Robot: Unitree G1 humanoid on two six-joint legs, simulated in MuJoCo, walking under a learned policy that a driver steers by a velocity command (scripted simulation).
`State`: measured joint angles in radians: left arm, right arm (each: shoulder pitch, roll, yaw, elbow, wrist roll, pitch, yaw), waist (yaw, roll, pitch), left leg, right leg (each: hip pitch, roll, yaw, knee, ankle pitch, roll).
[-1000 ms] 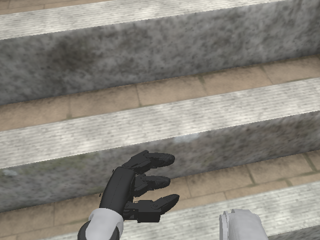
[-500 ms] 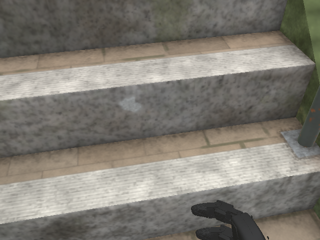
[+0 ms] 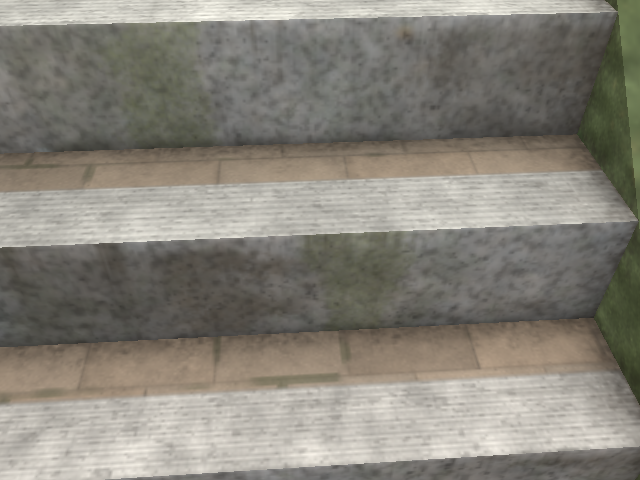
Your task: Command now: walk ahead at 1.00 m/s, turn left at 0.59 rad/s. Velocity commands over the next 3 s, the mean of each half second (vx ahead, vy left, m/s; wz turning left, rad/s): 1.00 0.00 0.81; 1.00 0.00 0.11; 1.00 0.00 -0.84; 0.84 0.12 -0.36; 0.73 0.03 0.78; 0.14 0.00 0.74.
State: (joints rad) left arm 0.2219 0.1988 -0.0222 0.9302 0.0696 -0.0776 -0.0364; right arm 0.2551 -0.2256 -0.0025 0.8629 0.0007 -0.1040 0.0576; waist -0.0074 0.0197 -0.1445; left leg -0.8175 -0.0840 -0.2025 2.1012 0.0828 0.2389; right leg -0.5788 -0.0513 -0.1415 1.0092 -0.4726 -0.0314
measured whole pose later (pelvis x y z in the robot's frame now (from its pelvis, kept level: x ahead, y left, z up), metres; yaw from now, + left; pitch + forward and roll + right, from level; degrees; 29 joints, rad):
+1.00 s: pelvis +0.43 +0.12 +0.42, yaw +25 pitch +5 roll +0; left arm 0.44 0.17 0.00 0.79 -0.02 -0.01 0.08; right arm -0.08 -0.11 0.10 0.45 0.03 -0.08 0.02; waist 0.08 -0.03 -0.09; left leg -0.63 0.07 -0.04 0.89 -0.39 -0.07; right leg -0.58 0.10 0.31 1.05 -0.52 -0.09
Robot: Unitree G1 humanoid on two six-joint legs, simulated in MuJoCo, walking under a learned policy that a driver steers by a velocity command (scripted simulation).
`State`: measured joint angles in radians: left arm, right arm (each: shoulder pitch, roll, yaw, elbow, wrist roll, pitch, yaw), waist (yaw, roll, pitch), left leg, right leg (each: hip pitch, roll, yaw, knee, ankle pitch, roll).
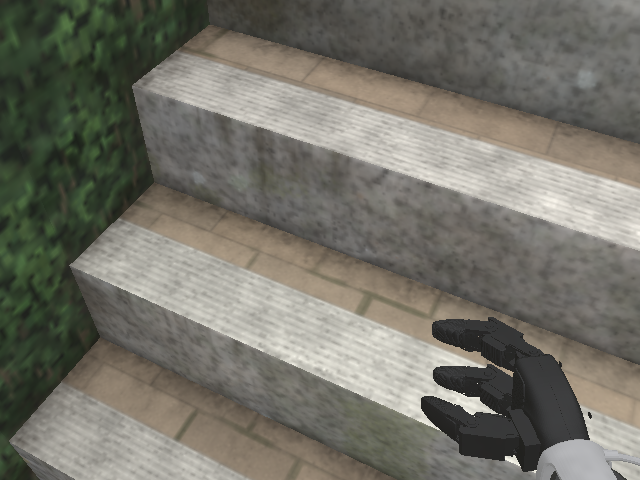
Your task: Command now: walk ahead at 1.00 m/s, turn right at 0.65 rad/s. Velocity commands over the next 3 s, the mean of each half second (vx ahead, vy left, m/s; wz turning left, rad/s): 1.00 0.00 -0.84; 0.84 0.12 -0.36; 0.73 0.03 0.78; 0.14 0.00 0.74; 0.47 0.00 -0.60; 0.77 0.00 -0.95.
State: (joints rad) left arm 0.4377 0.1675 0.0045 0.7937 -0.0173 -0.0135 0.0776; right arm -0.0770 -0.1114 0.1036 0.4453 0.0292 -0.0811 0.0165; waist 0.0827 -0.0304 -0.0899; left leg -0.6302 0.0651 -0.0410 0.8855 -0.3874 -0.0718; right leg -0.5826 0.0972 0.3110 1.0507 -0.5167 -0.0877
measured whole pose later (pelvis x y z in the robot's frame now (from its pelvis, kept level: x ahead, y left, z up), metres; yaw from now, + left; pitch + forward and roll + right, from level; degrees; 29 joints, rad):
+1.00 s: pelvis +0.20 -0.17 +0.25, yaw -37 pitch +4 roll -1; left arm -0.14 0.09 -0.12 0.48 0.03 -0.09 0.00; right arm 0.51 -0.19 0.01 0.88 0.00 -0.03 -0.02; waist -0.09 0.10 -0.13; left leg -0.34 0.00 -0.16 0.71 -0.43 0.13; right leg -0.88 -0.08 -0.04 1.28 -0.13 -0.01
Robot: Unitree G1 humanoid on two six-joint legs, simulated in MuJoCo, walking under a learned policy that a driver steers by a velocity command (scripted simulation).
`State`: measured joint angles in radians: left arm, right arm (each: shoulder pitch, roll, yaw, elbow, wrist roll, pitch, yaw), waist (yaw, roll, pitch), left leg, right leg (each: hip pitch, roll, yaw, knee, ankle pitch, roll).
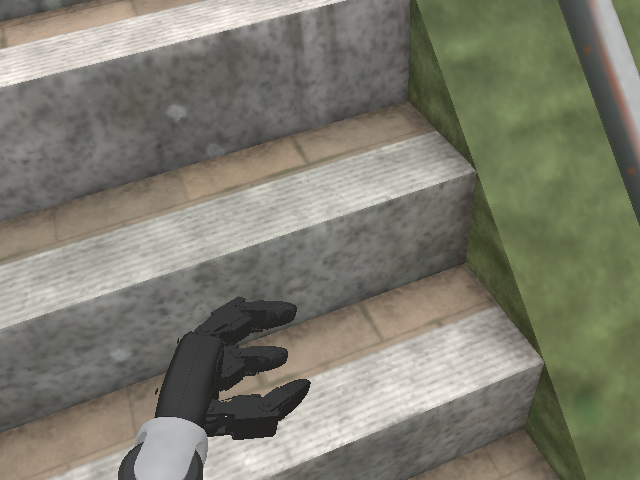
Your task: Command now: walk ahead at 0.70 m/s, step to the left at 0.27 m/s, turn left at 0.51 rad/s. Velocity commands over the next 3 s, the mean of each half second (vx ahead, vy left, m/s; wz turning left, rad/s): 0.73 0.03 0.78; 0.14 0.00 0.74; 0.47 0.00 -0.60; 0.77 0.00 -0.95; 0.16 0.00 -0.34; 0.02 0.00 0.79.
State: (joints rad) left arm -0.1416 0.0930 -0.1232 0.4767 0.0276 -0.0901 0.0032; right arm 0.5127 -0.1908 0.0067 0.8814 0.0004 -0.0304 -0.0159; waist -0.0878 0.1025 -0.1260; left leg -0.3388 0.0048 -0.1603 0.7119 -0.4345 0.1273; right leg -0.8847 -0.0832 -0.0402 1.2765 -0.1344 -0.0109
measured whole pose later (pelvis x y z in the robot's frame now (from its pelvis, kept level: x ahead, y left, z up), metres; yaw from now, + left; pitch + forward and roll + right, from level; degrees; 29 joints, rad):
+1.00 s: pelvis +0.34 +0.10 +0.32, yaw +48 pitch +1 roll -4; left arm 0.17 0.17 0.02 0.63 0.00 0.03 0.10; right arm 0.08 -0.31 -0.05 0.61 -0.03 0.04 -0.01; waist 0.06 0.02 -0.01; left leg -0.56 -0.19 -0.21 1.59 -0.21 -0.01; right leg -0.71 0.07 -0.02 1.27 -0.58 -0.04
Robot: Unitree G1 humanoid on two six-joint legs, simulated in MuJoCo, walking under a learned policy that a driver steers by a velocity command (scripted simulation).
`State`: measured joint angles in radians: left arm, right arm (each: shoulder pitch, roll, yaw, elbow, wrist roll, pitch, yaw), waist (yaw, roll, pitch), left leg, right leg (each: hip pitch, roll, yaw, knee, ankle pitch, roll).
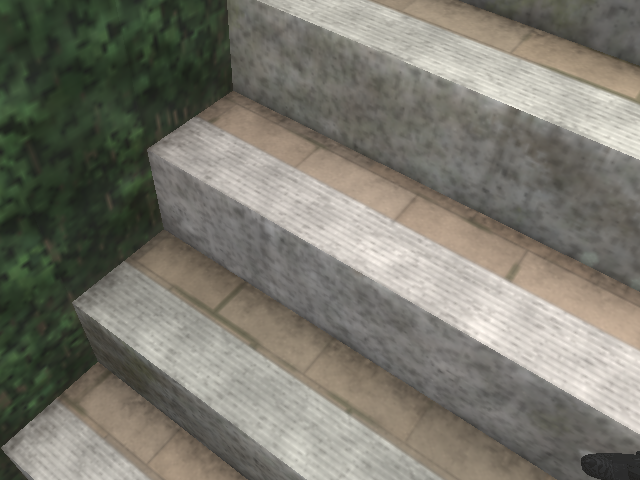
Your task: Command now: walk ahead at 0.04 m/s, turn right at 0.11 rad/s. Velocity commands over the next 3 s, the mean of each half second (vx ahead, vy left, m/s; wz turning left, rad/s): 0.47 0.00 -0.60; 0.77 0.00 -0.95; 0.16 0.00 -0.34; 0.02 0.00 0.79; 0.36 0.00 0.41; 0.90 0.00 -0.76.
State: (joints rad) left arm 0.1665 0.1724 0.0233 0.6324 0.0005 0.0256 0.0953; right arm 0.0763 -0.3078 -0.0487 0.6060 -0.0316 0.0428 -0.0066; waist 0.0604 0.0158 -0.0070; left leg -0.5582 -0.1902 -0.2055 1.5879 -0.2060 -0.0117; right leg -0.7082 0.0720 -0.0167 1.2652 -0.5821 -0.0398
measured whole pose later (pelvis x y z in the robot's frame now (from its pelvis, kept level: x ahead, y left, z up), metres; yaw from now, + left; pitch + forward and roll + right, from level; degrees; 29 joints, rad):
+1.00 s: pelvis +0.07 +0.08 -0.02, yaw -40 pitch -2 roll -3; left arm 0.40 0.23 -0.01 0.58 0.04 -0.03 0.02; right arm 0.02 -0.28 0.01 0.62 -0.01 0.05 0.03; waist 0.15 0.07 0.01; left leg -0.32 -0.04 -0.02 1.19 -0.17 0.01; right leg -0.70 0.20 0.05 1.38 -0.70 -0.08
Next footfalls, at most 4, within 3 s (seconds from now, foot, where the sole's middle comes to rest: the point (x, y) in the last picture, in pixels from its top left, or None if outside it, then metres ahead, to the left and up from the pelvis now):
0.30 left None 0.01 0.20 -0.87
0.88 right None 0.07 -0.05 -0.66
1.18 left None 0.06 0.22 -0.85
1.50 left None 0.13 0.28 -0.87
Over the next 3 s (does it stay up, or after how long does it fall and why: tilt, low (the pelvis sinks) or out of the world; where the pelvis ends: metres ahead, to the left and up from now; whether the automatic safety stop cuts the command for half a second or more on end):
stays up -0.08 0.26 -0.16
